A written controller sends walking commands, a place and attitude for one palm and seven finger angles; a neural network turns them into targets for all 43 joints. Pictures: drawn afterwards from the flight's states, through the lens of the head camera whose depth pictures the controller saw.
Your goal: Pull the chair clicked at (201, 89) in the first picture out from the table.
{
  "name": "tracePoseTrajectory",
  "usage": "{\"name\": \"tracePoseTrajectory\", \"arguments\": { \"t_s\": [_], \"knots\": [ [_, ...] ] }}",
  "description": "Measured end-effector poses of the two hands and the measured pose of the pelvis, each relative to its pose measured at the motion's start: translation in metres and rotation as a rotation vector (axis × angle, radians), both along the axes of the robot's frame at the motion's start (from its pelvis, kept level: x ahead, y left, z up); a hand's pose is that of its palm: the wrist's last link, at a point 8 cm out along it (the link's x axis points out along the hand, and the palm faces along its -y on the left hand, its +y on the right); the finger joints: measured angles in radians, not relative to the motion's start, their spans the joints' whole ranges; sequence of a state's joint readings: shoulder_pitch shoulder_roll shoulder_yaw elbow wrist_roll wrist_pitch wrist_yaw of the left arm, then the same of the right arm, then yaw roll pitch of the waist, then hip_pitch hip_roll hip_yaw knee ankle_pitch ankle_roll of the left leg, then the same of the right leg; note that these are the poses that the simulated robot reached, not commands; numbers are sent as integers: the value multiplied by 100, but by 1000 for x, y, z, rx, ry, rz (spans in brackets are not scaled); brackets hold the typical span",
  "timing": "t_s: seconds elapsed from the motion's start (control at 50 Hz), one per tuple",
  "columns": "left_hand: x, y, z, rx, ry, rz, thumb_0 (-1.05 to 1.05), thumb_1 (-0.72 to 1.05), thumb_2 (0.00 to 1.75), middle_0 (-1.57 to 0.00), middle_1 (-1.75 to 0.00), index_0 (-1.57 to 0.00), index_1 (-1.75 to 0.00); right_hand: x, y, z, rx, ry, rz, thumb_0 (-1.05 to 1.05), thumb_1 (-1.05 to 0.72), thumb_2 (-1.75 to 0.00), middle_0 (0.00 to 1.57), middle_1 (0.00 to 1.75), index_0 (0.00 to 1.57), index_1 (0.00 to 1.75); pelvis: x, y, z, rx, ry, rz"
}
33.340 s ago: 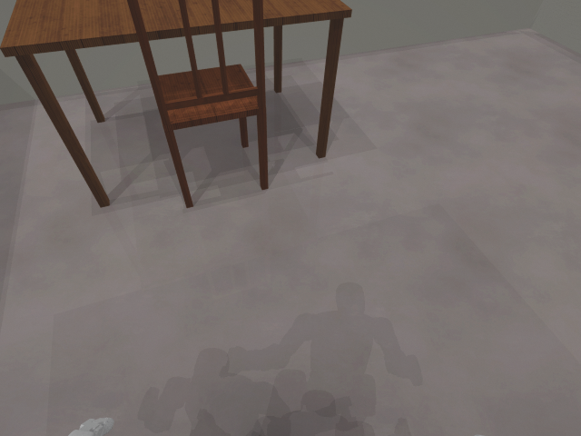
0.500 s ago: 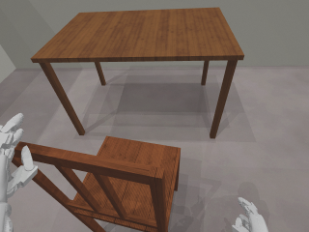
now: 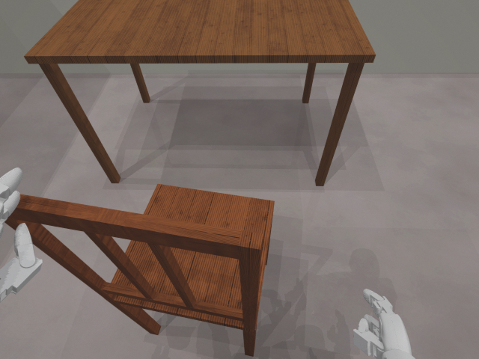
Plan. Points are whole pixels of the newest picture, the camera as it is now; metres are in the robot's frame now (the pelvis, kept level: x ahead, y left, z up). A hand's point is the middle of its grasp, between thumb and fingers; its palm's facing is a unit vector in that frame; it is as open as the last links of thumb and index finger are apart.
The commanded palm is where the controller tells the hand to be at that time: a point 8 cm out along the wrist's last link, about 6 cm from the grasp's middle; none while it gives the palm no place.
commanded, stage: step back with the hand held close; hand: left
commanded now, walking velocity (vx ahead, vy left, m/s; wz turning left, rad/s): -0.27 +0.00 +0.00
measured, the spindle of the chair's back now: (128, 268) +0.27 +0.24 -0.06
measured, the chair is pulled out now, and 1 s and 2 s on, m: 0.63 0.63 0.63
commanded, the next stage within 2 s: stop stepping back and stand still in 1.28 s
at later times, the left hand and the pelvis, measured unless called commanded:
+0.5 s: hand out of the picture +0.15 +0.28 +0.16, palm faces +0.45 -0.74 -0.49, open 7.4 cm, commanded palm +0.08 +0.31 +0.18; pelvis -0.05 +0.01 -0.01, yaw +1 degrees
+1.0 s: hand out of the picture +0.12 +0.24 +0.17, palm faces +0.38 -0.76 -0.52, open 7.4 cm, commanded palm +0.05 +0.29 +0.18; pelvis -0.08 -0.01 -0.01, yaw +1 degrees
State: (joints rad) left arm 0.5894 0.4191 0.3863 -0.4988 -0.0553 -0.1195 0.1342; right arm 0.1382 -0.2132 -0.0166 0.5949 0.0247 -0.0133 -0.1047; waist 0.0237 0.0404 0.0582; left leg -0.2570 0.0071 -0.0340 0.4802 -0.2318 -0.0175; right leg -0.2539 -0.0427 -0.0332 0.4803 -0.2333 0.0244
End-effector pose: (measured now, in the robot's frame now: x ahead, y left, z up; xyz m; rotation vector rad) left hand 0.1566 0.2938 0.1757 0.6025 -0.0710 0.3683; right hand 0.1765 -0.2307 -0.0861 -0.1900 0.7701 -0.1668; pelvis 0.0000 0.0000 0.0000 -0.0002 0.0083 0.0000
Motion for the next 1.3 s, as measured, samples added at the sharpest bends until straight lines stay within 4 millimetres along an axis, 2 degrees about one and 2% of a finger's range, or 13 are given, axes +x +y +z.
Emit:
{"name": "tracePoseTrajectory", "arguments": {
  "t_s": [0.18, 0.28, 0.38, 0.5, 0.62, 0.78, 0.86, 1.0, 1.1, 1.2, 1.26, 1.3],
  "knots": [
    [-29, 6, -4, -43, -83, 30, 2, 88, 90, -21, -31, -21, -30, -27, 5, 4, -25, -20, 27, 1, -90, -90, 21, 30, 21, 30, -27, 2, -5, -23, 0, 5],
    [-38, 15, -6, -46, -122, 8, 2, 88, 90, -21, -31, -21, -30, -47, 6, 7, -63, -22, 16, 1, -90, -90, 21, 30, 21, 30, -38, 10, -8, -31, -1, 6],
    [-43, 24, 0, 7, -149, 1, 2, 88, 90, -21, -31, -21, -30, -61, 11, 8, -60, -36, 12, 1, -90, -90, 21, 30, 21, 30, -46, 12, -9, -24, -3, 13],
    [-52, 20, 1, 28, -165, 8, 2, 88, 90, -21, -31, -21, -30, -69, 14, -1, -32, -32, 37, 1, -90, -90, 21, 30, 21, 30, -52, 7, -14, -28, -6, 16],
    [-56, 12, -1, 4, -185, -11, 2, 88, 90, -21, -31, -21, -30, -74, 9, -7, -56, 7, 56, 1, -90, -90, 21, 30, 21, 30, -56, 7, -15, -35, 8, 22],
    [-58, 25, 6, 64, -201, -33, 2, 88, 90, -21, -31, -21, -30, -74, 9, 0, -79, -20, 19, 1, -90, -90, 21, 30, 21, 30, -61, 12, -15, -42, 14, 26],
    [-62, 18, 11, 85, -222, -43, 2, 88, 90, -21, -31, -21, -30, -71, 13, -1, -57, -42, 52, 1, -90, -90, 21, 30, 21, 30, -65, 4, -15, -38, 32, 14],
    [-78, -14, 13, 72, -200, -114, 2, 88, 90, -21, -31, -21, -30, -80, 4, -5, -18, -43, 71, 1, -90, -90, 21, 30, 21, 30, -83, -10, -13, -47, 19, 15],
    [-89, -4, 12, 56, -178, -69, 1, 88, 90, -21, -31, -22, -30, -97, -6, 2, -47, 7, 29, 1, -90, -90, 21, 30, 21, 30, -90, -6, -5, 0, 33, 30],
    [-105, 12, 4, 74, -184, -54, 2, 88, 90, -21, -31, -21, -30, -111, -7, 4, -87, -5, 19, 1, -90, -90, 21, 30, 21, 30, -109, 0, -12, 2, 30, 49],
    [-118, 9, 2, 41, -167, -49, 2, 88, 90, -21, -31, -21, -30, -124, -1, 8, -73, -17, 48, 1, -90, -90, 20, 30, 21, 30, -122, -3, -8, -5, 20, 37],
    [-127, 0, 9, 39, -180, -64, 2, 88, 90, -21, -31, -21, -30, -133, 3, 9, -50, -27, 68, 1, -90, -90, 20, 30, 21, 30, -131, -6, -5, -20, 12, 34]
  ]
}}
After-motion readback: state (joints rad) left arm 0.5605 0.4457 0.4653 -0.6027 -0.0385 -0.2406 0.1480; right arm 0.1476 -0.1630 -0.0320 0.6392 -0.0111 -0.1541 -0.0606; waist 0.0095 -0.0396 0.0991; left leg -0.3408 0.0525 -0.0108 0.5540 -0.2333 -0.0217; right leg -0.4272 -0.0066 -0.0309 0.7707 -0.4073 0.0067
